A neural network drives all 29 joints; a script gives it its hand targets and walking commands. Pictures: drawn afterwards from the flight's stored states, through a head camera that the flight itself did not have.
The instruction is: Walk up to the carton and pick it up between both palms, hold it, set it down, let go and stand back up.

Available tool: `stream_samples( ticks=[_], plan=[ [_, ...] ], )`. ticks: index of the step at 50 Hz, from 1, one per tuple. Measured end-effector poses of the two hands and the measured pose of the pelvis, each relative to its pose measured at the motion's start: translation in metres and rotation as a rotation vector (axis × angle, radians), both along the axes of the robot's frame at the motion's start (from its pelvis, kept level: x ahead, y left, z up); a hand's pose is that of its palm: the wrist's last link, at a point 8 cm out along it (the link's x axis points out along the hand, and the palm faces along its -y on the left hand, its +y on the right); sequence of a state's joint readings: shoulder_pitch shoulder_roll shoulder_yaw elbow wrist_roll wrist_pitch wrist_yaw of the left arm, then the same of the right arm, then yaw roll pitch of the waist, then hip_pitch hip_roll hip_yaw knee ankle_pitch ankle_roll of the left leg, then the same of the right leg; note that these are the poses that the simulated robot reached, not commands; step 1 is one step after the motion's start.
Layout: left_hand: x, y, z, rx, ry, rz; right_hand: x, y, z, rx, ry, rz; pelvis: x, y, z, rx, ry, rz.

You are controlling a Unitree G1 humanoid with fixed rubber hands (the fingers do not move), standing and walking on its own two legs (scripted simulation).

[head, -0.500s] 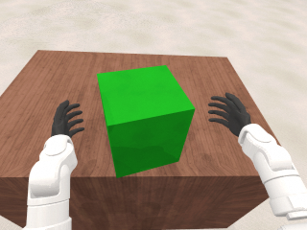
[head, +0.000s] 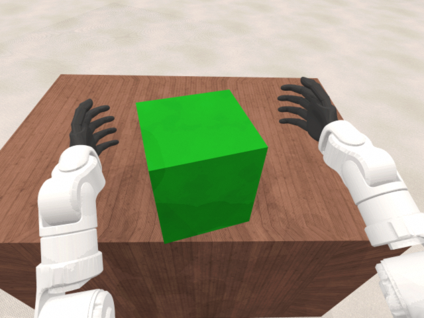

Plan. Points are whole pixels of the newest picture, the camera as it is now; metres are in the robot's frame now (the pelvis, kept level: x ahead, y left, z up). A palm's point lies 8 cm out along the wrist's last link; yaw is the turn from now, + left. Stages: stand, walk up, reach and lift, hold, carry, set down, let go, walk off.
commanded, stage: reach and lift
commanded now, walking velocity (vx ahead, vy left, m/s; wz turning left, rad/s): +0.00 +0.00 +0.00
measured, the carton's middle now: (196, 166) +0.44 +0.04 +0.04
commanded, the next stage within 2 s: none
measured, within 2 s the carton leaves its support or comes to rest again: neither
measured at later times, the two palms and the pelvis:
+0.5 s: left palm (100, 104) +0.41 +0.20 +0.22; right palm (316, 105) +0.46 -0.19 +0.20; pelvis +0.02 +0.00 +0.00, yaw +0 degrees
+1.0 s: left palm (97, 159) +0.38 +0.23 +0.12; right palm (291, 146) +0.43 -0.15 +0.12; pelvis +0.00 +0.01 +0.00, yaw +0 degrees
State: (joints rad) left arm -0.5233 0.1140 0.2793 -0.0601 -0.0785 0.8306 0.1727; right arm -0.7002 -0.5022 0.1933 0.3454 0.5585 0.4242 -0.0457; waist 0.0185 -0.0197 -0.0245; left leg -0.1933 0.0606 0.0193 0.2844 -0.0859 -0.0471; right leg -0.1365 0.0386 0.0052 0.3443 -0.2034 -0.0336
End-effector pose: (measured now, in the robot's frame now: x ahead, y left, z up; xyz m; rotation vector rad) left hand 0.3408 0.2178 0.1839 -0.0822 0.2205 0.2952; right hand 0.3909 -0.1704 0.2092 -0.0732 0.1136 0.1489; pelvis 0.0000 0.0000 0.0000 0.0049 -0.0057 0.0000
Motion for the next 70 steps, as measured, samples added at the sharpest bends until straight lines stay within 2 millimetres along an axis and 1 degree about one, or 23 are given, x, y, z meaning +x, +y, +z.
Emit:
stream_samples(
  ticks=[2, 4, 8, 13, 17, 21, 25, 29, 31, 33, 36, 39, 42, 45, 47, 50, 54, 56, 58, 61, 65, 68, 70],
  plan=[
    [0.006, 0.001, 0.002, -0.018, 0.014, 0.005, 0.009, 0.005, 0.007, -0.004, 0.027, 0.009, -0.002, 0.000, 0.000, 0.000, -0.002, -0.001],
    [0.013, 0.003, 0.001, -0.024, 0.044, 0.016, 0.019, 0.007, 0.007, -0.001, 0.069, 0.004, -0.002, 0.001, 0.000, 0.000, -0.003, -0.002],
    [0.027, 0.003, -0.005, -0.007, 0.108, 0.025, 0.037, 0.009, -0.002, 0.005, 0.146, -0.006, 0.002, 0.001, 0.000, 0.000, 0.006, -0.002],
    [0.043, 0.000, -0.001, 0.030, 0.094, 0.029, 0.053, 0.011, -0.011, 0.037, 0.131, 0.009, 0.012, 0.000, 0.000, 0.000, 0.026, -0.002],
    [0.054, -0.005, 0.009, 0.074, 0.090, 0.030, 0.063, 0.004, -0.018, 0.077, 0.121, -0.007, 0.018, 0.001, 0.001, 0.000, 0.039, -0.001],
    [0.062, -0.012, 0.023, 0.098, 0.070, 0.018, 0.070, -0.009, -0.021, 0.102, 0.116, -0.037, 0.022, 0.000, 0.001, 0.000, 0.046, -0.001],
    [0.069, -0.014, 0.038, 0.086, 0.024, 0.009, 0.072, -0.017, -0.013, 0.077, 0.087, -0.059, 0.023, -0.001, 0.001, 0.002, 0.047, -0.002],
    [0.075, -0.010, 0.040, 0.054, 0.021, 0.007, 0.073, -0.012, 0.006, 0.048, 0.047, -0.049, 0.023, -0.001, 0.001, 0.002, 0.047, -0.002],
    [0.076, -0.007, 0.033, 0.034, 0.037, 0.003, 0.072, -0.003, 0.015, 0.035, 0.033, -0.031, 0.022, -0.001, 0.001, 0.002, 0.047, -0.002],
    [0.078, -0.003, 0.019, -0.003, 0.071, -0.002, 0.072, 0.007, 0.020, 0.015, 0.032, -0.018, 0.020, 0.000, 0.001, 0.001, 0.045, -0.002],
    [0.072, 0.005, -0.004, -0.046, 0.105, -0.006, 0.072, 0.022, 0.017, 0.006, 0.063, -0.010, 0.018, 0.000, 0.001, 0.000, 0.042, -0.002],
    [0.063, 0.016, -0.025, -0.054, 0.106, 0.014, 0.070, 0.032, -0.003, -0.012, 0.124, -0.018, 0.016, 0.001, 0.001, -0.001, 0.039, -0.002],
    [0.051, 0.025, -0.049, -0.021, 0.138, 0.036, 0.062, 0.035, -0.034, -0.017, 0.195, -0.033, 0.014, 0.003, 0.001, -0.003, 0.038, -0.003],
    [0.041, 0.027, -0.066, 0.014, 0.165, 0.036, 0.051, 0.033, -0.064, 0.005, 0.224, -0.046, 0.011, 0.005, 0.001, -0.006, 0.038, -0.003],
    [0.036, 0.023, -0.072, 0.067, 0.175, 0.021, 0.045, 0.028, -0.080, 0.042, 0.224, -0.061, 0.008, 0.007, 0.000, -0.009, 0.042, -0.003],
    [0.037, 0.011, -0.065, 0.139, 0.136, -0.003, 0.041, 0.018, -0.094, 0.071, 0.198, -0.081, 0.002, 0.011, -0.001, -0.013, 0.059, -0.004],
    [0.051, -0.009, -0.048, 0.173, 0.054, -0.033, 0.040, 0.007, -0.100, 0.057, 0.158, -0.080, -0.004, 0.010, -0.003, -0.012, 0.076, -0.006],
    [0.060, -0.017, -0.047, 0.160, 0.043, -0.040, 0.041, 0.005, -0.100, 0.049, 0.151, -0.074, -0.004, 0.007, -0.004, -0.007, 0.091, -0.006],
    [0.066, -0.018, -0.049, 0.134, 0.042, -0.024, 0.045, 0.005, -0.097, 0.032, 0.143, -0.060, -0.002, 0.002, -0.005, 0.000, 0.109, -0.008],
    [0.072, -0.018, -0.063, 0.077, 0.063, -0.003, 0.054, 0.013, -0.091, 0.000, 0.130, -0.027, 0.003, -0.005, -0.006, 0.007, 0.125, -0.009],
    [0.073, -0.014, -0.093, 0.020, 0.105, 0.014, 0.068, 0.033, -0.084, -0.002, 0.107, 0.019, 0.012, -0.011, -0.005, 0.013, 0.138, -0.009],
    [0.069, -0.008, -0.115, -0.008, 0.143, 0.024, 0.077, 0.049, -0.087, 0.006, 0.108, 0.033, 0.018, -0.010, -0.005, 0.012, 0.151, -0.009],
    [0.066, -0.003, -0.127, -0.001, 0.167, 0.030, 0.081, 0.057, -0.094, 0.024, 0.119, 0.032, 0.021, -0.008, -0.005, 0.008, 0.158, -0.009]
  ],
)
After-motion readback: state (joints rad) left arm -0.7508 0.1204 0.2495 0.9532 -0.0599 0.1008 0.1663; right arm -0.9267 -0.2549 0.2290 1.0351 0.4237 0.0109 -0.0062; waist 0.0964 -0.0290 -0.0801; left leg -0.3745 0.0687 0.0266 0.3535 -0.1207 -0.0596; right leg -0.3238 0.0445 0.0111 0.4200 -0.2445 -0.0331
